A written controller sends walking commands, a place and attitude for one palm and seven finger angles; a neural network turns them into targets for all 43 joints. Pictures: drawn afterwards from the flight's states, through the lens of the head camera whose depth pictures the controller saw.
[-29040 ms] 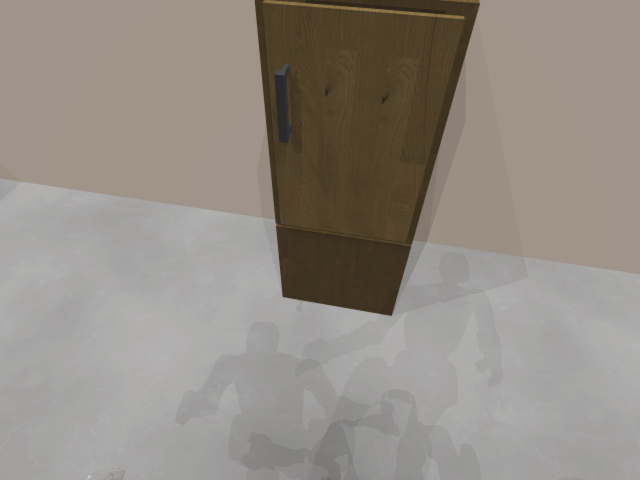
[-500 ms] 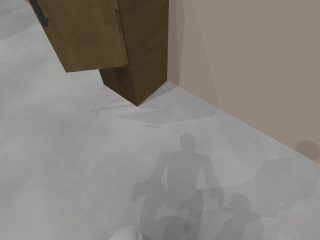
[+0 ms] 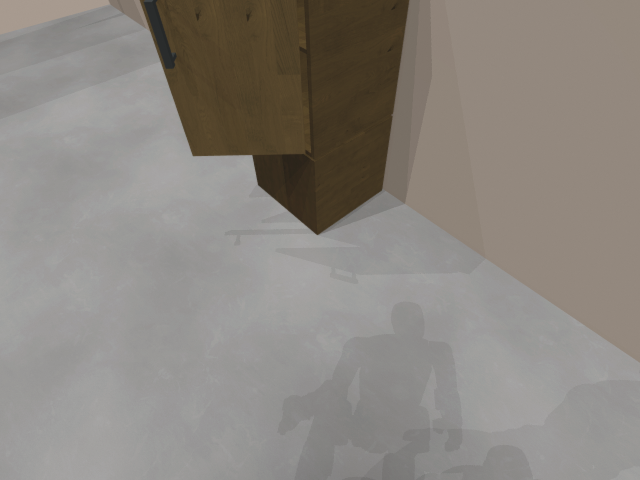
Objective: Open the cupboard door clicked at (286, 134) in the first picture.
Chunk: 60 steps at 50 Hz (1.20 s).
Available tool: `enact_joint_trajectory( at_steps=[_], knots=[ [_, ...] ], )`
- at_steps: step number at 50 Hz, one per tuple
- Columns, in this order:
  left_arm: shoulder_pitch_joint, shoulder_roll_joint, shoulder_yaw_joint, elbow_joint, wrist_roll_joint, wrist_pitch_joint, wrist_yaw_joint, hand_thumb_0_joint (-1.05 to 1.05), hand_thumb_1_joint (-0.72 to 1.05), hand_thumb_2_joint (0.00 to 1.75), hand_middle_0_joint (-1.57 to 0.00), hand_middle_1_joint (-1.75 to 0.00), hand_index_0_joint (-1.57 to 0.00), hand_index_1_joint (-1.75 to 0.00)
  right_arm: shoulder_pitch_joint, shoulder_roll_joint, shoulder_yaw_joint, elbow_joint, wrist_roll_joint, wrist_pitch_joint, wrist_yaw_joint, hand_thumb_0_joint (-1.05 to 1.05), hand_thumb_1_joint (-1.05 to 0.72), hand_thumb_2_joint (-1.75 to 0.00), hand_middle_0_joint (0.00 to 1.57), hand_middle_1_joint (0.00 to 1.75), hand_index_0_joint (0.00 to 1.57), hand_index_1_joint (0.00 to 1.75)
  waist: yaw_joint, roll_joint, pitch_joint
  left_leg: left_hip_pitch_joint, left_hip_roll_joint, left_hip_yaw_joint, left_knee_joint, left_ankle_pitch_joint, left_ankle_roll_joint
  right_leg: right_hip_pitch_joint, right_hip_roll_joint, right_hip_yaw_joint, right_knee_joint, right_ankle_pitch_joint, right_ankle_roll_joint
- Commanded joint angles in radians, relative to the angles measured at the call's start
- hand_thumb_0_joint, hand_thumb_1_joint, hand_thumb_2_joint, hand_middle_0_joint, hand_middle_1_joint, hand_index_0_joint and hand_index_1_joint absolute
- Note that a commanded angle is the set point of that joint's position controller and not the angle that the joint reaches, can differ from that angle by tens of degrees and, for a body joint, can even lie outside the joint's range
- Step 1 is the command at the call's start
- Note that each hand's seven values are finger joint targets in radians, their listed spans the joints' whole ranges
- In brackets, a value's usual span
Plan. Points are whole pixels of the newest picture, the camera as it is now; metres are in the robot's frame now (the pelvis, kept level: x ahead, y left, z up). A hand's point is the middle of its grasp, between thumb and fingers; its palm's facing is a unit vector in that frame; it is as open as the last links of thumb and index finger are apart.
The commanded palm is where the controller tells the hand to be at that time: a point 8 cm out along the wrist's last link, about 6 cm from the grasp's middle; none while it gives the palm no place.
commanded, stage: take the last steps up to it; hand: left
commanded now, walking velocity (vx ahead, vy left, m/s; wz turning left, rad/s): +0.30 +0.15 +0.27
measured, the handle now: (162, 32) +1.05 +0.47 +0.07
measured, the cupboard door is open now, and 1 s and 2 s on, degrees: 49 49 49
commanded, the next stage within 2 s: come to a stop and stand still in 1.20 s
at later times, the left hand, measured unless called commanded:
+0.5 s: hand out of the picture +0.05 +0.26 -0.18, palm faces +0.21 -0.96 -0.20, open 7.4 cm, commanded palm none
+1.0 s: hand (177, 311) +0.40 +0.29 -0.14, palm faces +0.15 -0.97 -0.21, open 7.2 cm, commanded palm none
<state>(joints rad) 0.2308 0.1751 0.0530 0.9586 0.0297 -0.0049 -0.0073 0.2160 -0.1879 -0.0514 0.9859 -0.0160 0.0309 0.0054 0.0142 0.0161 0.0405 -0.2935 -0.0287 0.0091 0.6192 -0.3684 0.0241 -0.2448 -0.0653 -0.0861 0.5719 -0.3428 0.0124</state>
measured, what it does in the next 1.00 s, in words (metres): walks ahead: left foot, then right foot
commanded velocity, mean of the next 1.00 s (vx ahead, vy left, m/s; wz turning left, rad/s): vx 0.30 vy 0.10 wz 0.02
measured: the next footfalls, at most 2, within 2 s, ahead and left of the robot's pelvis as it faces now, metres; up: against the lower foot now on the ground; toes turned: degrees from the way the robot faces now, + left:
left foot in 0.40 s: +0.22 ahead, +0.21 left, +0.00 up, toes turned +16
right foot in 0.86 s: +0.39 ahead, +0.02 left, +0.00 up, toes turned -3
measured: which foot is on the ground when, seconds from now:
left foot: up 0.00-0.38, down 0.40-0.88, up 0.90-1.00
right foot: down 0.00-0.42, up 0.44-0.84, down 0.86-1.00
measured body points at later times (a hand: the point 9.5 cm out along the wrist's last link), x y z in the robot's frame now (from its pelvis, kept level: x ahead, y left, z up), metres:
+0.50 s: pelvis +0.14 +0.10 -0.01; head +0.19 +0.11 +0.43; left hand +0.04 +0.31 -0.17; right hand +0.27 -0.12 -0.15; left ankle +0.18 +0.20 -0.73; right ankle +0.03 -0.07 -0.65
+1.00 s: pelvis +0.33 +0.11 +0.01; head +0.36 +0.09 +0.46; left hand +0.39 +0.34 -0.13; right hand +0.31 -0.11 -0.16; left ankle +0.24 +0.23 -0.65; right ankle +0.35 +0.02 -0.73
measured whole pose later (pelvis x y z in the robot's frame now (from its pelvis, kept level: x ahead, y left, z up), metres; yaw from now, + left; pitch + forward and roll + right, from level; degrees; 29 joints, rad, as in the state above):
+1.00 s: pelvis +0.33 +0.11 +0.01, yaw +5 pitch +0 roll +1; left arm 0.19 0.12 0.06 0.98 0.01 -0.08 0.02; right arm 0.33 -0.17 -0.05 1.13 -0.02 -0.01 0.01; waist -0.01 0.03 0.06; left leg -0.38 0.03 0.06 1.09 -0.38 0.00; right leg -0.25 -0.05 -0.14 0.52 -0.26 -0.04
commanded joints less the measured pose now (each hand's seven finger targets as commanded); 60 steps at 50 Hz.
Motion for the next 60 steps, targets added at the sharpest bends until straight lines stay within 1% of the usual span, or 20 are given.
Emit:
enact_joint_trajectory(
  at_steps=[1, 3, 6, 10, 15, 18, 19, 20, 21, 24, 26, 31, 37, 41, 42, 44, 45, 47, 50, 60],
  knots=[
    [0.196, 0.224, 0.055, -0.003, -0.005, -0.032, 0.026, 0.00, 0.90, 0.90, -0.20, -0.30, -0.20, -0.30, -0.142, -0.120, -0.036, -0.131, -0.015, -0.015, 0.009, 0.00, -0.90, -0.90, 0.20, 0.30, 0.20, 0.30, 0.075, -0.266, 0.098, -0.476, 0.037, -0.105, 0.533, -0.119, -0.019, 0.133, -0.445, 0.618, -0.481, -0.396, -0.167],
    [0.081, 0.144, 0.037, -0.009, -0.006, -0.047, 0.027, 0.00, 0.90, 0.90, -0.20, -0.30, -0.20, -0.30, -0.092, -0.114, -0.042, -0.087, -0.016, -0.006, 0.022, 0.00, -0.90, -0.90, 0.20, 0.30, 0.20, 0.30, 0.003, -0.199, 0.126, -0.449, 0.093, -0.099, 0.591, 0.061, -0.038, 0.075, -0.361, 0.363, -0.457, -0.223, -0.111],
    [0.125, 0.113, 0.030, 0.023, -0.008, -0.073, 0.027, 0.00, 0.90, 0.90, -0.20, -0.30, -0.20, -0.30, -0.058, -0.070, -0.026, -0.049, -0.009, -0.007, 0.033, 0.00, -0.90, -0.90, 0.20, 0.30, 0.20, 0.30, 0.002, -0.171, 0.062, -0.424, 0.098, -0.026, 0.525, 0.150, -0.067, 0.177, -0.279, 0.097, -0.381, 0.237, -0.076],
    [0.230, 0.126, 0.029, 0.087, -0.003, -0.079, 0.028, 0.00, 0.90, 0.90, -0.20, -0.30, -0.20, -0.30, -0.117, -0.030, -0.011, -0.053, -0.003, -0.013, 0.042, 0.00, -0.90, -0.90, 0.20, 0.30, 0.20, 0.30, 0.037, -0.171, 0.044, -0.419, 0.095, 0.053, 0.351, 0.144, -0.068, 0.286, -0.275, -0.013, -0.318, 0.525, -0.073],
    [0.222, 0.153, 0.029, 0.111, 0.003, -0.068, 0.030, 0.00, 0.90, 0.90, -0.20, -0.30, -0.20, -0.30, -0.171, -0.025, 0.006, -0.073, 0.001, -0.027, 0.054, 0.00, -0.90, -0.90, 0.20, 0.30, 0.20, 0.30, 0.038, -0.236, 0.078, -0.255, 0.068, 0.121, 0.094, 0.125, -0.033, 0.235, -0.289, -0.061, -0.286, 0.546, -0.067],
    [0.144, 0.180, 0.040, 0.102, 0.000, -0.061, 0.027, 0.00, 0.90, 0.90, -0.20, -0.30, -0.20, -0.30, 0.047, -0.071, -0.008, -0.016, -0.007, -0.047, 0.037, 0.00, -0.90, -0.90, 0.20, 0.30, 0.20, 0.30, -0.080, -0.203, -0.014, 0.112, 0.002, 0.176, -0.072, 0.135, 0.003, 0.106, -0.259, -0.121, -0.056, 0.624, -0.043],
    [0.152, 0.148, 0.034, 0.085, -0.004, -0.057, 0.019, 0.00, 0.90, 0.90, -0.20, -0.30, -0.20, -0.30, 0.202, -0.145, -0.025, 0.027, -0.015, -0.054, 0.022, 0.00, -0.90, -0.90, 0.20, 0.30, 0.20, 0.30, -0.139, -0.060, -0.122, 0.335, 0.042, 0.148, -0.110, 0.154, 0.022, 0.022, -0.214, -0.149, 0.173, 0.513, -0.022],
    [0.203, 0.079, 0.027, 0.063, -0.020, -0.049, 0.008, 0.00, 0.90, 0.90, -0.20, -0.30, -0.20, -0.30, 0.310, -0.269, -0.060, 0.051, -0.027, -0.064, 0.004, 0.00, -0.90, -0.90, 0.20, 0.30, 0.20, 0.30, -0.159, 0.245, -0.231, 0.540, 0.322, -0.265, -0.168, 0.196, 0.123, -0.254, -0.045, -0.159, 0.482, -0.093, 0.021],
    [0.107, 0.053, 0.015, 0.020, -0.020, -0.047, 0.016, 0.00, 0.90, 0.90, -0.20, -0.30, -0.20, -0.30, 0.363, -0.302, -0.067, 0.067, -0.015, -0.055, -0.013, 0.00, -0.90, -0.90, 0.20, 0.30, 0.20, 0.30, -0.176, 0.220, -0.224, 0.494, 0.412, -0.387, -0.300, 0.224, 0.179, -0.349, 0.003, -0.021, 0.685, -0.278, -0.015],
    [0.026, 0.049, 0.015, 0.028, -0.009, -0.036, 0.010, 0.00, 0.90, 0.90, -0.20, -0.30, -0.20, -0.30, 0.117, -0.163, -0.032, 0.001, -0.015, -0.070, -0.024, 0.00, -0.90, -0.90, 0.20, 0.30, 0.20, 0.30, -0.079, 0.150, -0.039, 0.140, 0.387, -0.285, -0.403, -0.047, 0.173, -0.409, -0.092, 0.074, 0.798, -0.073, -0.040],
    [0.082, 0.019, 0.015, 0.055, 0.001, -0.026, 0.003, 0.00, 0.90, 0.90, -0.20, -0.30, -0.20, -0.30, 0.088, -0.099, -0.012, 0.003, -0.016, -0.092, -0.029, 0.00, -0.90, -0.90, 0.20, 0.30, 0.20, 0.30, -0.026, 0.088, -0.006, 0.085, 0.338, -0.161, -0.421, 0.117, 0.151, -0.354, -0.103, 0.069, 0.707, -0.016, -0.030],
    [0.050, 0.003, 0.013, 0.034, -0.002, -0.008, -0.002, 0.00, 0.90, 0.90, -0.20, -0.30, -0.20, -0.30, 0.099, -0.084, -0.013, 0.016, -0.014, -0.102, -0.023, 0.00, -0.90, -0.90, 0.20, 0.30, 0.20, 0.30, 0.004, 0.027, 0.001, 0.101, 0.309, -0.032, -0.460, 0.261, 0.180, -0.300, -0.090, 0.047, 0.441, 0.076, -0.013],
    [-0.088, 0.026, 0.015, -0.039, -0.002, -0.008, -0.008, 0.00, 0.90, 0.90, -0.20, -0.30, -0.20, -0.30, 0.142, -0.101, -0.009, 0.044, -0.019, -0.095, -0.016, 0.00, -0.90, -0.90, 0.20, 0.30, 0.20, 0.30, -0.011, 0.009, 0.080, 0.104, 0.310, -0.014, -0.469, 0.195, 0.177, -0.226, -0.063, 0.020, 0.179, 0.113, -0.017],
    [-0.024, 0.044, 0.022, -0.031, 0.000, -0.022, -0.008, 0.00, 0.90, 0.90, -0.20, -0.30, -0.20, -0.30, 0.154, -0.104, -0.004, 0.072, -0.019, -0.089, -0.016, 0.00, -0.90, -0.90, 0.20, 0.30, 0.20, 0.30, 0.026, -0.012, 0.041, 0.095, 0.252, 0.038, -0.295, 0.254, 0.120, -0.007, -0.004, -0.033, 0.001, 0.136, -0.030],
    [0.080, 0.080, 0.031, 0.001, 0.001, -0.032, -0.005, 0.00, 0.90, 0.90, -0.20, -0.30, -0.20, -0.30, 0.147, -0.094, 0.000, 0.075, -0.011, -0.090, -0.014, 0.00, -0.90, -0.90, 0.20, 0.30, 0.20, 0.30, 0.071, -0.056, -0.006, 0.042, 0.189, 0.083, -0.138, 0.288, 0.083, 0.155, -0.009, 0.002, -0.062, 0.140, -0.053],
    [0.293, 0.233, 0.065, 0.065, -0.010, -0.051, 0.009, 0.00, 0.90, 0.90, -0.20, -0.30, -0.20, -0.30, 0.145, -0.060, 0.002, 0.032, 0.000, -0.093, -0.004, 0.00, -0.90, -0.90, 0.20, 0.30, 0.20, 0.30, 0.116, -0.371, -0.121, -0.318, 0.001, 0.147, 0.433, -0.211, -0.006, 0.478, -0.396, 0.581, -0.292, 0.234, -0.249],
    [0.250, 0.209, 0.059, 0.060, -0.015, -0.057, 0.018, 0.00, 0.90, 0.90, -0.20, -0.30, -0.20, -0.30, 0.091, -0.089, -0.007, 0.032, -0.002, -0.087, -0.007, 0.00, -0.90, -0.90, 0.20, 0.30, 0.20, 0.30, 0.110, -0.298, -0.102, -0.361, 0.047, 0.014, 0.571, -0.175, -0.006, 0.405, -0.405, 0.580, -0.310, 0.293, -0.259],
    [0.135, 0.128, 0.033, 0.033, -0.018, -0.064, 0.024, 0.00, 0.90, 0.90, -0.20, -0.30, -0.20, -0.30, 0.036, -0.047, -0.005, 0.032, -0.002, -0.078, -0.008, 0.00, -0.90, -0.90, 0.20, 0.30, 0.20, 0.30, 0.048, -0.064, -0.019, -0.359, 0.114, -0.034, 0.575, -0.004, -0.024, 0.244, -0.335, 0.357, -0.314, 0.351, -0.205],
    [0.101, 0.055, 0.018, 0.040, -0.011, -0.080, 0.022, 0.00, 0.90, 0.90, -0.20, -0.30, -0.20, -0.30, 0.116, 0.004, -0.001, 0.067, -0.009, -0.053, 0.002, 0.00, -0.90, -0.90, 0.20, 0.30, 0.20, 0.30, -0.011, -0.143, -0.014, -0.255, 0.130, 0.014, 0.432, 0.096, -0.052, 0.126, -0.236, 0.116, -0.348, 0.441, -0.141],
    [0.113, 0.138, 0.026, 0.112, -0.004, -0.066, 0.018, 0.00, 0.90, 0.90, -0.20, -0.30, -0.20, -0.30, 0.010, -0.011, 0.002, 0.014, -0.004, -0.066, 0.023, 0.00, -0.90, -0.90, 0.20, 0.30, 0.20, 0.30, -0.010, -0.184, 0.024, -0.067, 0.064, 0.110, -0.042, 0.153, -0.036, 0.108, -0.222, 0.041, -0.280, 0.358, -0.122]
  ],
)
